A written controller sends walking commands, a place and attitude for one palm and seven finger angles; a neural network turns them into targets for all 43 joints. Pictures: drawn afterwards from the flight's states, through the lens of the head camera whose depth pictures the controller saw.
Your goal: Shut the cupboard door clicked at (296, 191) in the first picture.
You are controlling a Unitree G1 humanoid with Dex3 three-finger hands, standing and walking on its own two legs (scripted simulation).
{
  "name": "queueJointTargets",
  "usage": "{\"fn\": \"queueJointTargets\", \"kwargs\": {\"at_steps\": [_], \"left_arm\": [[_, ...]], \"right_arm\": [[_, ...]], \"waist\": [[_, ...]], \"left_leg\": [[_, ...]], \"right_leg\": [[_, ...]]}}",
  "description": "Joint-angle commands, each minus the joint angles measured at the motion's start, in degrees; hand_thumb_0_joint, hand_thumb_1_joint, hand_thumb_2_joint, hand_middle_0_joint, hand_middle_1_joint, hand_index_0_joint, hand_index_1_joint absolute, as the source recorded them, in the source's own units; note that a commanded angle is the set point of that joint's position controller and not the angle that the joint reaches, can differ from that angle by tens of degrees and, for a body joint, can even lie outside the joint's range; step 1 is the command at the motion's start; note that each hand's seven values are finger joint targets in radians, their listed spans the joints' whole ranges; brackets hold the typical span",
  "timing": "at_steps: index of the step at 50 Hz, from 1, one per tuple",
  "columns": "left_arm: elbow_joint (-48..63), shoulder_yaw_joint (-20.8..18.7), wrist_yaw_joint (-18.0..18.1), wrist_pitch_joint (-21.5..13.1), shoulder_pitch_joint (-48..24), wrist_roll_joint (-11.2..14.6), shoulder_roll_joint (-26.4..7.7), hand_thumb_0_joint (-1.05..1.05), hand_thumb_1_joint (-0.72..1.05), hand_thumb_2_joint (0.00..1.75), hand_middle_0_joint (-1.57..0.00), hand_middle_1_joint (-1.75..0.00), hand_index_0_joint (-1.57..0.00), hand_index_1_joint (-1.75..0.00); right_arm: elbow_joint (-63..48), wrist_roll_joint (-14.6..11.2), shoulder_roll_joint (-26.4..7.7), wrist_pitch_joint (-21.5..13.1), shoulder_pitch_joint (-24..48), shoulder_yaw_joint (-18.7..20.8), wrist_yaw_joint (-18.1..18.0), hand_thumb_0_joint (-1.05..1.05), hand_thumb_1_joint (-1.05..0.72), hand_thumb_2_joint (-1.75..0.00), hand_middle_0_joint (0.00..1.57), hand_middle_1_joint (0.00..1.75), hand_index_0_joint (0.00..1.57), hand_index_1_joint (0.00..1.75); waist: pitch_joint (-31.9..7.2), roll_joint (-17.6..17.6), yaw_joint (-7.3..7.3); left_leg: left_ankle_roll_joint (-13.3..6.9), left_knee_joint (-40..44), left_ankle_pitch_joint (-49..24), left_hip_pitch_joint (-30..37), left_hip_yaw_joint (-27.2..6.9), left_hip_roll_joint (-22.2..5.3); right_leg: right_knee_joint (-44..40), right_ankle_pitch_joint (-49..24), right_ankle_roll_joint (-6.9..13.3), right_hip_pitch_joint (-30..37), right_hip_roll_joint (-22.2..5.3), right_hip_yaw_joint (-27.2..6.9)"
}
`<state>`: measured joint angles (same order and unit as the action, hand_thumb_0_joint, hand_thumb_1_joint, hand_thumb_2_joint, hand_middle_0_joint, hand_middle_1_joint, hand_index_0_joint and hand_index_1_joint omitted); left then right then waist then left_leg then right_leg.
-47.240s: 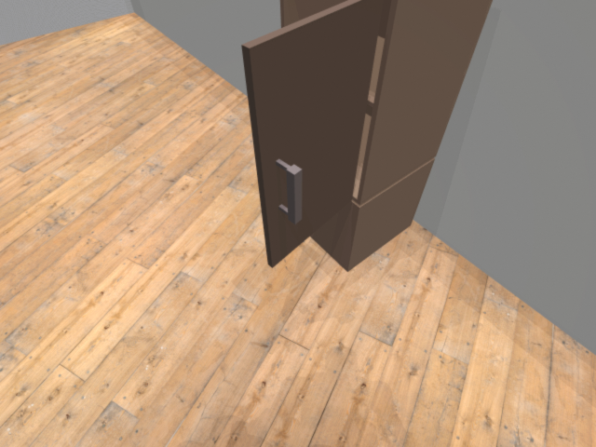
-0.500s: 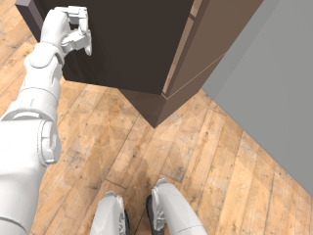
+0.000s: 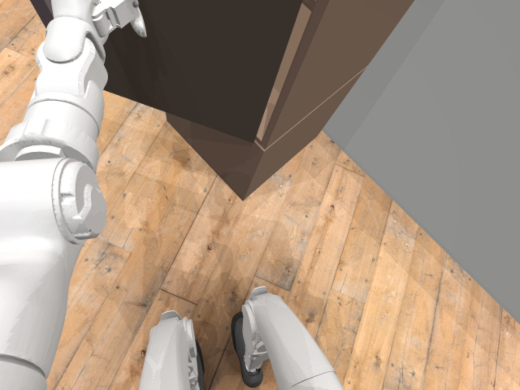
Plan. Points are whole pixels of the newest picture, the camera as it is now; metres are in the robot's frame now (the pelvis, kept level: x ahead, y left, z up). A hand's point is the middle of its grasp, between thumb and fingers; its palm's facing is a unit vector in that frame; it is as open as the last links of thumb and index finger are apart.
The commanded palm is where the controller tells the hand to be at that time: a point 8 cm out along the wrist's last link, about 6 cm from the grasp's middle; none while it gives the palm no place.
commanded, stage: pull the fist back off the door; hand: left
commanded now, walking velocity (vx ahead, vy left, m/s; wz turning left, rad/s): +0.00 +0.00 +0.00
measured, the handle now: out of the picture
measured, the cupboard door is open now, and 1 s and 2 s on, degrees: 29 29 29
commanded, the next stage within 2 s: draw the hand back to the body in 0.78 s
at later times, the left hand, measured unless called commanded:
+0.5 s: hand (157, 40) +0.55 +0.04 +0.09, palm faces +0.10 -0.99 -0.03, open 3.1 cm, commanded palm +0.51 +0.09 +0.09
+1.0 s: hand (165, 70) +0.50 +0.04 +0.10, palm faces +0.11 -0.99 -0.03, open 3.1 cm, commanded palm +0.45 +0.11 +0.11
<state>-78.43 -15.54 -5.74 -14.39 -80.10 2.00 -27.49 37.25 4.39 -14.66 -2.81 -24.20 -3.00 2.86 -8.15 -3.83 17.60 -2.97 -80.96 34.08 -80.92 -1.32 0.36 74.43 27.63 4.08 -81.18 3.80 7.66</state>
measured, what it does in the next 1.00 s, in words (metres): stands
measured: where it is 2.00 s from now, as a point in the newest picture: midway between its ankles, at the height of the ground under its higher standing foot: (222, 376)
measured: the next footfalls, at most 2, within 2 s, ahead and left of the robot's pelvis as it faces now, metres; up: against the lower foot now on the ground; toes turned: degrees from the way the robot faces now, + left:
none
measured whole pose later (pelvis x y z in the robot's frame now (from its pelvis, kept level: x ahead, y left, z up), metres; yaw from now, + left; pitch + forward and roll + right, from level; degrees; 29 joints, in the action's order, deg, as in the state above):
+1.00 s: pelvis +0.00 -0.02 +0.04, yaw +2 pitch +25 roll +1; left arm -67.8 -11.8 15.9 -34.1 -51.8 -3.0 -7.7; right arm 36.7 4.1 -13.0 1.5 -17.0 0.4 5.9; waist -9.7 -2.2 10.5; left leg -1.9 -69.2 30.5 -63.5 1.8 1.6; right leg 67.6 26.1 4.8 -66.5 3.1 3.7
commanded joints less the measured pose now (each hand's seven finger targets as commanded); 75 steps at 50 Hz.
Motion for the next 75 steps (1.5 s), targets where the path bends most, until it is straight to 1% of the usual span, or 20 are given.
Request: {"fn": "queueJointTargets", "kwargs": {"at_steps": [1, 3, 5, 9, 11, 17, 20, 26, 29, 35, 38, 45, 48, 52, 57, 61, 64, 70, 71, 75], "left_arm": [[14.40, -5.31, 21.78, -8.46, -26.47, -4.03, -0.20, 0.00, 0.90, 0.90, -1.30, -1.50, -1.30, -1.50], [16.11, -1.93, 25.07, -12.47, -27.89, -10.70, -1.01, 0.00, 0.90, 0.90, -1.30, -1.50, -1.30, -1.50], [16.33, 0.66, 24.55, -14.33, -27.20, -12.78, -0.43, 0.00, 0.90, 0.90, -1.30, -1.50, -1.30, -1.50], [16.33, -2.21, 21.53, -14.37, -23.88, -9.28, -2.44, 0.00, 0.90, 0.90, -1.30, -1.50, -1.30, -1.50], [15.82, -4.50, 20.71, -14.44, -18.09, -7.34, -2.91, 0.00, 0.90, 0.90, -1.30, -1.50, -1.30, -1.50], [15.01, -2.11, 20.68, -17.84, -6.03, -6.04, 3.69, 0.00, 0.90, 0.90, -1.30, -1.50, -1.30, -1.50], [17.09, -0.98, 20.36, -19.78, -1.81, -5.02, 6.34, 0.00, 0.90, 0.90, -1.30, -1.50, -1.30, -1.50], [19.95, 2.94, 20.48, -21.95, -0.41, -4.77, 10.71, 0.00, 0.90, 0.90, -1.30, -1.50, -1.30, -1.50], [25.87, 4.13, 21.05, -24.55, -1.06, -4.37, 11.97, 0.00, 0.90, 0.90, -1.30, -1.50, -1.30, -1.50], [24.05, 6.76, 22.00, -24.75, 4.80, -5.32, 14.98, 0.00, 0.90, 0.90, -1.30, -1.50, -1.30, -1.50], [24.01, 6.38, 22.67, -24.46, 1.25, -4.84, 13.99, 0.00, 0.90, 0.90, -1.30, -1.50, -1.30, -1.50], [17.96, 6.24, 23.12, -24.37, -0.69, -5.31, 13.46, 0.00, 0.90, 0.90, -1.30, -1.50, -1.30, -1.50], [23.76, -0.01, 22.47, -24.22, 7.37, -4.00, 7.30, 0.00, 0.90, 0.90, -1.30, -1.50, -1.30, -1.50], [33.47, 1.51, 19.06, -21.11, 19.32, -2.30, 8.22, 0.00, 0.90, 0.90, -1.30, -1.50, -1.30, -1.50], [48.27, 6.17, 14.85, -17.02, 28.95, 3.16, 12.29, 0.00, 0.90, 0.90, -1.30, -1.50, -1.30, -1.50], [54.81, 9.73, 12.18, -15.92, 36.71, 4.27, 14.22, 0.00, 0.90, 0.90, -1.30, -1.50, -1.30, -1.50], [58.69, 10.43, 10.35, -14.11, 44.18, 4.86, 14.00, 0.00, 0.90, 0.90, -1.30, -1.50, -1.30, -1.50], [69.41, 9.26, 7.24, -8.44, 56.91, 7.63, 12.09, 0.00, 0.90, 0.90, -1.16, -1.35, -1.16, -1.35], [72.18, 13.04, 8.13, -5.29, 58.91, 2.40, 7.56, 0.00, 0.90, 0.90, -1.13, -1.32, -1.13, -1.32], [81.22, 12.37, 9.78, 1.14, 63.61, 2.34, 6.99, 0.00, 0.90, 0.90, -1.02, -1.20, -1.02, -1.20]], "right_arm": [[-1.48, 3.24, -10.29, -0.01, -15.84, 4.36, 3.39, 0.00, -0.90, -0.90, 0.20, 0.30, 0.20, 0.30], [-0.37, 3.85, -10.75, 0.61, -16.85, 5.31, 5.05, 0.00, -0.90, -0.90, 0.20, 0.30, 0.20, 0.30], [0.33, 3.21, -10.80, 1.40, -17.28, 6.19, 5.81, 0.00, -0.90, -0.90, 0.20, 0.30, 0.20, 0.30], [-0.26, 1.89, -10.51, 2.45, -17.01, 6.26, 5.27, 0.00, -0.90, -0.90, 0.20, 0.30, 0.20, 0.30], [-0.89, 1.45, -10.03, 2.57, -16.43, 6.05, 5.04, 0.00, -0.90, -0.90, 0.20, 0.30, 0.20, 0.30], [-1.39, 1.11, -8.94, 2.88, -14.48, 6.34, 5.01, 0.00, -0.90, -0.90, 0.20, 0.30, 0.20, 0.30], [-1.62, 0.94, -8.60, 2.92, -13.36, 6.80, 4.96, 0.00, -0.90, -0.90, 0.20, 0.30, 0.20, 0.30], [-1.38, 0.42, -8.25, 3.58, -10.58, 7.50, 4.47, 0.00, -0.90, -0.90, 0.20, 0.30, 0.20, 0.30], [-1.76, 0.49, -7.98, 3.37, -8.89, 7.98, 4.16, 0.00, -0.90, -0.90, 0.20, 0.30, 0.20, 0.30], [-2.11, 0.12, -7.54, 3.88, -5.69, 7.82, 3.68, 0.00, -0.90, -0.90, 0.20, 0.30, 0.20, 0.30], [-2.12, -0.10, -7.60, 3.94, -4.50, 7.53, 2.97, 0.00, -0.90, -0.90, 0.20, 0.30, 0.20, 0.30], [-1.33, 0.07, -7.73, 3.27, -2.87, 6.91, 2.53, 0.00, -0.90, -0.90, 0.20, 0.30, 0.20, 0.30], [-4.35, -0.41, -7.94, 3.53, -2.57, 6.80, 2.40, 0.00, -0.90, -0.90, 0.20, 0.30, 0.20, 0.30], [-7.62, -2.06, -7.14, 4.72, -1.80, 6.66, 1.84, 0.00, -0.90, -0.90, 0.20, 0.30, 0.20, 0.30], [-9.63, -4.27, -6.96, 4.12, 0.42, 6.58, -0.22, 0.00, -0.90, -0.90, 0.20, 0.30, 0.20, 0.30], [-9.38, -5.07, -6.55, 2.75, 2.49, 6.24, -1.54, 0.00, -0.90, -0.90, 0.20, 0.30, 0.20, 0.30], [-10.42, -5.70, -6.36, 2.10, 4.73, 5.88, -2.06, 0.00, -0.90, -0.90, 0.20, 0.30, 0.20, 0.30], [-13.59, -6.93, -6.05, 1.18, 9.52, 4.96, -2.90, 0.00, -0.90, -0.90, 0.20, 0.30, 0.20, 0.30], [-14.41, -7.69, -4.55, 3.44, 12.14, 5.28, -3.85, 0.00, -0.90, -0.90, 0.20, 0.30, 0.20, 0.30], [-15.96, -7.85, -3.74, 4.73, 16.10, 3.78, -6.49, 0.00, -0.90, -0.90, 0.20, 0.30, 0.20, 0.30]], "waist": [[-37.10, -11.76, 1.73], [-39.33, -11.30, 2.76], [-40.18, -10.13, 3.15], [-42.29, -8.49, 1.46], [-40.80, -6.35, -0.53], [-31.20, -0.13, -2.19], [-31.67, -0.11, -3.40], [-28.60, 2.08, -3.27], [-34.06, -1.72, -4.49], [-30.81, 1.19, -5.24], [-29.27, 3.88, -4.13], [-26.38, 3.59, -3.16], [-34.68, 2.12, -8.76], [-34.13, 5.05, -11.68], [-26.20, 9.63, -11.74], [-18.93, 7.16, -12.01], [-15.67, 3.50, -13.83], [-11.36, 5.61, -16.22], [-14.06, 6.14, -16.68], [-7.38, 2.69, -17.04]], "left_leg": [[1.87, 9.12, -26.06, 28.97, -6.37, -1.72], [1.88, 8.97, -28.41, 30.22, -6.65, -1.91], [1.71, 10.08, -27.39, 30.80, -6.08, -1.57], [1.35, 12.75, -26.48, 29.23, -4.26, -0.57], [1.29, 13.84, -25.22, 26.49, -3.02, -0.18], [0.94, 16.08, -21.65, 22.21, -0.85, 0.42], [1.07, 16.38, -22.96, 23.42, -0.11, 0.90], [0.82, 16.89, -19.32, 23.89, 0.49, 1.47], [1.18, 16.88, -22.07, 29.21, 0.41, 1.57], [1.10, 17.52, -19.72, 27.88, 0.57, 1.76], [0.68, 17.40, -16.53, 25.63, 0.66, 1.89], [0.73, 17.46, -11.85, 22.99, 0.24, 2.00], [0.99, 19.82, -15.83, 26.98, 1.03, 2.18], [1.00, 24.21, -19.08, 30.55, 2.07, 1.82], [0.53, 30.05, -17.21, 35.64, 2.64, 1.39], [0.51, 33.79, -17.15, 42.01, 2.26, 1.03], [0.69, 36.85, -18.05, 46.33, 2.03, 1.05], [0.82, 41.26, -21.34, 50.92, 1.13, 0.83], [1.12, 44.52, -21.58, 53.83, 1.08, 0.79], [0.73, 49.27, -24.62, 60.10, 0.56, 0.24]], "right_leg": [[-9.24, -16.48, -2.55, 18.11, -1.03, -7.13], [-8.86, -18.80, -2.81, 18.73, -0.85, -6.61], [-10.33, -19.61, -2.97, 22.23, -0.85, -7.03], [-12.31, -23.54, -2.92, 31.56, -0.93, -8.24], [-13.29, -24.88, -2.85, 36.18, -1.07, -9.20], [-15.89, -25.05, -3.11, 39.47, -1.35, -10.37], [-15.82, -28.04, -3.15, 41.06, -1.60, -10.74], [-17.21, -24.28, -3.70, 40.18, -2.15, -11.29], [-16.06, -26.45, -3.50, 40.38, -2.30, -10.81], [-16.45, -24.41, -3.83, 40.47, -2.50, -10.79], [-17.51, -21.50, -4.18, 40.61, -2.82, -11.77], [-17.73, -15.08, -4.02, 36.90, -2.90, -11.51], [-17.62, -19.44, -3.59, 45.25, -2.71, -12.01], [-21.24, -24.36, -3.64, 53.83, -2.44, -12.07], [-29.13, -20.57, -4.26, 58.39, -2.78, -12.98], [-32.00, -18.40, -3.85, 56.29, -2.85, -11.08], [-33.63, -17.72, -3.22, 56.62, -2.97, -10.06], [-35.87, -20.95, -2.91, 61.15, -3.26, -8.81], [-38.45, -21.02, -3.39, 67.15, -4.98, -12.21], [-42.67, -24.09, -3.15, 69.76, -5.10, -10.65]]}}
